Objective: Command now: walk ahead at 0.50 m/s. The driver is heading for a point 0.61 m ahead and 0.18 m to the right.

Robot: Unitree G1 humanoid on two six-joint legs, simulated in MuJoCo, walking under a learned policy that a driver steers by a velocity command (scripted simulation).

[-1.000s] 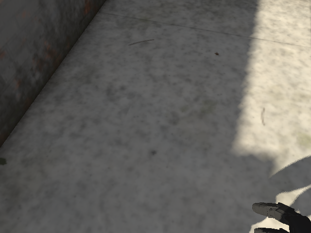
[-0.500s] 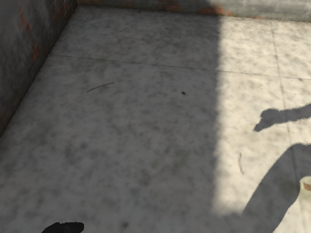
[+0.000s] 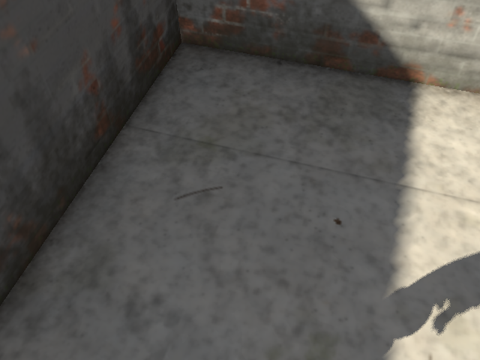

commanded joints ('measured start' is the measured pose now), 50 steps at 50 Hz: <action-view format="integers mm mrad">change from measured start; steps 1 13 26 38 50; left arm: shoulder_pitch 40 -56 -396 -115 -126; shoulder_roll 169 80 39 156 157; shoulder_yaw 40 25 6 55 35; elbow -12 -72 -218 -242 -222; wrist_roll -6 -17 -7 0 9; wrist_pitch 7 8 17 13 36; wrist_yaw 11 14 -37 -29 14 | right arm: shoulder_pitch -126 163 332 158 56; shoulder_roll -80 -88 -156 -151 -106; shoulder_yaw -12 -30 -42 -29 -22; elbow -97 14 78 -73 -118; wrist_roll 6 -29 -19 10 -22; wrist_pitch -26 -38 -20 -88 -20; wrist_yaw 18 8 -42 -20 -18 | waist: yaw -15 -55 -152 -23 -33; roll -117 50 -14 -31 -134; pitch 82 -33 94 -113 -93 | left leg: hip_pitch -43 441 692 -124 180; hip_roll -15 140 165 -1 -56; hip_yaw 8 -187 131 -70 -8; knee -54 -425 -435 714 26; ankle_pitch -77 -183 68 -437 46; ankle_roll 31 187 122 -8 -59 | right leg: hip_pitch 43 -638 -806 41 -211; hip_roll -322 -216 -151 -296 -180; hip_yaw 129 143 72 497 177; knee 10 972 449 108 131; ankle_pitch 395 21 363 346 671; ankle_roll -141 -12 -12 -282 -161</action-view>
